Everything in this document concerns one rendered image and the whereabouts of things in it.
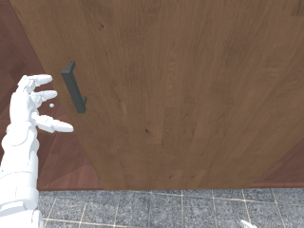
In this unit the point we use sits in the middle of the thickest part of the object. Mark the wardrobe door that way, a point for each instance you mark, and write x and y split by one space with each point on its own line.
289 168
180 94

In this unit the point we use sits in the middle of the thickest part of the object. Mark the handle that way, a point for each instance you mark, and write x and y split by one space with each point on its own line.
73 89

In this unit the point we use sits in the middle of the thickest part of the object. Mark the left robot upper arm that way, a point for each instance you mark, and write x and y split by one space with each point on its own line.
26 219

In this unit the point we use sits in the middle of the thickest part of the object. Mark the left robot forearm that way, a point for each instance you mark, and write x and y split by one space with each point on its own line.
19 169

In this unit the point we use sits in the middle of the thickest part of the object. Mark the robot left hand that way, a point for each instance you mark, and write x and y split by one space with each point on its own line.
24 101

